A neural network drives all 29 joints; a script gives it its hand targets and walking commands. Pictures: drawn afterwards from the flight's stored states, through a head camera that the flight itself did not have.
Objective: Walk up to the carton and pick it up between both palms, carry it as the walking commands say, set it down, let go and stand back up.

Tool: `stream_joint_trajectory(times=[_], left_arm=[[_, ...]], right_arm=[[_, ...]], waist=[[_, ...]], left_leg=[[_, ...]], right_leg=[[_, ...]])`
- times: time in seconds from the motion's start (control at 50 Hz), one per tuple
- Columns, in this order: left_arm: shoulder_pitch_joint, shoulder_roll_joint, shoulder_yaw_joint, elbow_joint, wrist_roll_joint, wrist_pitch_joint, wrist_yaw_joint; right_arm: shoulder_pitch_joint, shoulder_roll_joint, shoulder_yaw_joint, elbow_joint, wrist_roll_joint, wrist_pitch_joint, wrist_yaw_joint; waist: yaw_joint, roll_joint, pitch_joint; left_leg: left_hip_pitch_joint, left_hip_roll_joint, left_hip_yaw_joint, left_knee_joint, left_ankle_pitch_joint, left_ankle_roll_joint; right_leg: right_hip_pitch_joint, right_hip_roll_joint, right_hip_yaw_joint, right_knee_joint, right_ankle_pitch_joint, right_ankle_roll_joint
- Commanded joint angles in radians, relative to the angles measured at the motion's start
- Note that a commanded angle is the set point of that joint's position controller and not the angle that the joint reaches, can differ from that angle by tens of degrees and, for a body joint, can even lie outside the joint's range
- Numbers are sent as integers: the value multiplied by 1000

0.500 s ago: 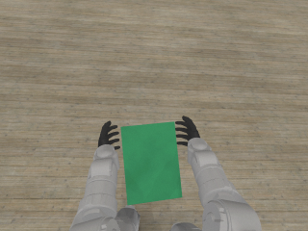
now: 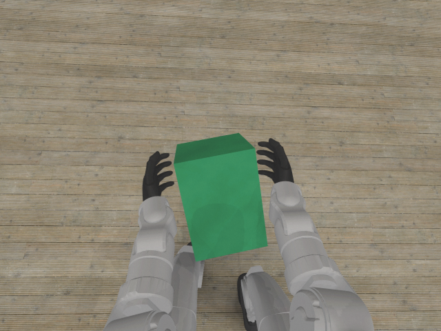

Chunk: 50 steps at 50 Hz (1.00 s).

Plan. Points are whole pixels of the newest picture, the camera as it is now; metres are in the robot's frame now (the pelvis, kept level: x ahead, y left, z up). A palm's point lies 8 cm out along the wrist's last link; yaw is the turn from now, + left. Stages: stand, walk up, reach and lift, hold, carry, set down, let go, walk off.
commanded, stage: set down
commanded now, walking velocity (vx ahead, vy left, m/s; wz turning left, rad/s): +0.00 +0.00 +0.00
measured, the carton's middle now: (219, 191) +0.35 +0.03 -0.21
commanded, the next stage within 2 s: none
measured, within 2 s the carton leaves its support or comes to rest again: neither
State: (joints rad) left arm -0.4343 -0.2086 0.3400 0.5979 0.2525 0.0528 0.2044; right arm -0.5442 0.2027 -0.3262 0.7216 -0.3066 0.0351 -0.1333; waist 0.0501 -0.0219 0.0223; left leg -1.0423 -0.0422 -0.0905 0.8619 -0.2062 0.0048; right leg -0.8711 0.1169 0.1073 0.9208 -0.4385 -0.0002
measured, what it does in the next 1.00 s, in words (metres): lowers itself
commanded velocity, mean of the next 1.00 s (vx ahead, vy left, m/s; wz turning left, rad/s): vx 0.00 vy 0.00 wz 0.00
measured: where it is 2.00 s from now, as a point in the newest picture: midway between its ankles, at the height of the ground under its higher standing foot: (219, 296)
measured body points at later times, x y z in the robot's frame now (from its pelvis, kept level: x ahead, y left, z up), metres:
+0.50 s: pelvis -0.04 +0.01 -0.09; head +0.20 +0.05 +0.29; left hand +0.35 +0.17 -0.21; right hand +0.40 -0.07 -0.17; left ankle +0.10 +0.11 -0.68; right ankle -0.01 -0.13 -0.68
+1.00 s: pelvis -0.04 +0.00 -0.14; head +0.24 +0.04 +0.21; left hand +0.38 +0.16 -0.28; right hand +0.43 -0.08 -0.25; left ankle +0.10 +0.11 -0.68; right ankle -0.01 -0.13 -0.68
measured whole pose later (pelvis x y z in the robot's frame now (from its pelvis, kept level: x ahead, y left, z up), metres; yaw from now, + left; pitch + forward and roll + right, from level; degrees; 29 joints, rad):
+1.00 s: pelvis -0.04 +0.00 -0.14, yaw -3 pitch +37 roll -4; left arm -0.81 -0.15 0.41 0.55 0.25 0.26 0.32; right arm -0.99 0.14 -0.38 0.78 -0.26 0.15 -0.16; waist 0.04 -0.05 0.02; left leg -1.76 -0.04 -0.09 1.46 -0.34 -0.01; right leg -1.58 0.18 0.06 1.56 -0.62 0.03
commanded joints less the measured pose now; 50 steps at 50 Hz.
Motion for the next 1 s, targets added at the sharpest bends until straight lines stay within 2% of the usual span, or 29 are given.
stream_joint_trajectory(times=[0.0, 0.06, 0.14, 0.18, 0.2, 0.22, 0.24, 0.26, 0.28, 0.3, 0.32, 0.4, 0.48, 0.5, 0.54, 0.58, 0.6, 0.62, 0.64, 0.66, 0.68, 0.7, 0.78, 0.8, 0.84, 0.86, 0.88, 0.94, 0.98], left_arm=[[-534, -732, -523, -27, -23, -53, -172], [-705, -670, -539, -69, -88, -52, -166], [-752, -656, -511, -90, -44, -42, -154], [-746, -687, -480, -58, -21, -13, -159], [-920, -689, -511, -149, -69, -17, -160], [-766, -769, -522, -45, -58, 1, -172], [-908, -780, -608, -124, -127, 5, -169], [-843, -791, -561, -130, -93, 7, -147], [-852, -816, -590, -64, -111, 14, -151], [-948, -768, -599, -130, -136, 12, -145], [-960, -716, -543, -108, -115, 21, -153], [-971, -884, -573, -55, -131, 65, -162], [-1095, -795, -560, -96, -164, 95, -184], [-1079, -847, -582, -120, -161, 98, -179], [-1168, -821, -600, -171, -172, 101, -175], [-1117, -898, -626, -94, -192, 109, -207], [-1129, -867, -593, -140, -163, 101, -206], [-1241, -828, -647, -225, -191, 96, -211], [-1195, -807, -597, -88, -182, 119, -211], [-1147, -851, -571, -126, -180, 106, -205], [-1238, -802, -596, -185, -193, 102, -194], [-1209, -840, -575, -115, -163, 132, -210], [-1249, -826, -532, -107, -134, 146, -217], [-1256, -831, -538, -152, -139, 131, -216], [-1227, -822, -577, -141, -169, 133, -223], [-1289, -787, -575, -187, -170, 122, -216], [-1295, -787, -591, -151, -168, 130, -228], [-1191, -745, -515, -35, -106, 128, -241], [-1299, -689, -550, -131, -156, 118, -238]], right_arm=[[-511, 730, 505, -33, 117, -83, 178], [-558, 670, 423, -12, 110, -81, 156], [-545, 733, 419, 81, 101, -52, 164], [-494, 688, 329, 109, 28, -34, 162], [-565, 733, 372, 107, 82, -24, 182], [-593, 759, 420, 64, 96, -29, 180], [-662, 678, 383, 24, 105, -32, 191], [-707, 696, 419, 30, 130, -33, 213], [-783, 758, 472, 5, 160, -35, 213], [-729, 703, 412, 55, 130, -29, 208], [-744, 755, 406, 87, 133, -4, 214], [-875, 705, 401, 61, 140, 8, 231], [-865, 761, 338, 127, 129, 62, 262], [-818, 808, 358, 144, 142, 67, 264], [-933, 847, 396, 148, 192, 81, 281], [-900, 851, 389, 68, 162, 71, 275], [-923, 892, 397, 141, 184, 91, 275], [-847, 857, 356, 154, 152, 92, 266], [-911, 850, 353, 161, 142, 99, 255], [-919, 912, 432, 113, 183, 99, 266], [-905, 901, 413, 148, 171, 113, 266], [-951, 870, 379, 155, 168, 109, 262], [-894, 803, 272, 218, 110, 125, 272], [-956, 870, 338, 169, 139, 122, 267], [-961, 867, 400, 95, 176, 113, 261], [-970, 879, 396, 137, 194, 118, 264], [-946, 857, 344, 167, 171, 116, 258], [-929, 868, 341, 149, 138, 119, 247], [-1030, 835, 417, 77, 193, 103, 236]], waist=[[57, 17, -835], [-50, 16, -805], [17, 51, -792], [-40, 59, -761], [-23, 90, -837], [-16, 64, -861], [-124, 101, -865], [-6, 111, -985], [23, 97, -971], [-49, 121, -977], [8, 47, -917], [-62, 133, -935], [-64, 66, -968], [-65, 109, -1010], [-13, 111, -1071], [-73, 76, -1080], [-17, 92, -1075], [-93, 108, -1099], [-49, 65, -1005], [23, 63, -1129], [-11, 25, -1106], [-1, 96, -1015], [-67, 110, -967], [-22, 105, -1129], [-17, 64, -1221], [51, 105, -1145], [-19, 77, -1079], [12, 35, -1039], [47, 32, -1112]], left_leg=[[741, -65, -42, 119, 425, -26], [683, -56, -71, 140, 227, -41], [556, -80, -3, 195, 222, -46], [537, -86, -29, 187, 107, -59], [587, -74, -16, 210, 130, -56], [568, -92, -6, 247, 182, -49], [627, -67, -68, 235, 167, -66], [728, -71, -90, 228, 163, -83], [652, -84, -44, 256, 124, -68], [598, -82, -51, 267, 76, -71], [566, -85, -45, 272, 83, -60], [527, -94, -61, 346, -16, -58], [536, -82, -80, 346, -24, -66], [599, -91, -45, 340, -26, -71], [573, -79, -60, 376, -45, -63], [494, -100, -39, 429, 96, -46], [478, -99, 8, 441, 68, -39], [481, -87, -9, 457, 128, -55], [364, -101, 15, 462, 19, -47], [459, -105, 26, 469, 118, -40], [429, -100, 8, 477, 44, -39], [386, -95, 17, 479, 1, -49], [385, -94, -14, 469, -12, -60], [403, -96, 28, 532, 104, -69], [425, -95, 37, 552, 174, -66], [389, -98, 44, 542, 167, -53], [348, -95, 37, 544, 134, -53], [253, -94, 56, 577, 136, -43], [283, -92, 48, 610, 206, -47]], right_leg=[[-224, 50, 8, -4, 276, -21], [-304, 30, -8, 43, 172, -12], [-336, 59, -21, 103, 163, -28], [-383, 59, -38, 122, 89, -32], [-381, 65, -15, 126, 104, -40], [-351, 62, -19, 144, 152, -27], [-481, 75, -44, 181, 104, -32], [-508, 83, -52, 221, 93, -32], [-470, 76, -39, 244, 97, -25], [-488, 74, -47, 263, 90, -37], [-515, 73, -48, 256, 67, -24], [-619, 81, -39, 313, -22, -48], [-684, 78, -68, 367, -6, -20], [-661, 85, -73, 347, -17, -21], [-710, 83, -76, 399, -32, -20], [-692, 82, -69, 404, 57, -23], [-691, 81, -53, 383, 9, -21], [-689, 83, -56, 394, 78, -26], [-697, 88, -72, 399, -33, -12], [-656, 94, -69, 413, 29, -7], [-690, 93, -77, 436, -12, -7], [-739, 92, -73, 437, -43, -20], [-818, 89, -76, 438, -18, -17], [-774, 96, -75, 470, 29, -8], [-705, 107, -98, 480, 77, 10], [-737, 100, -75, 493, 76, -6], [-779, 106, -83, 474, 32, -3], [-785, 102, -84, 473, 42, 18], [-822, 100, -86, 516, 55, 11]])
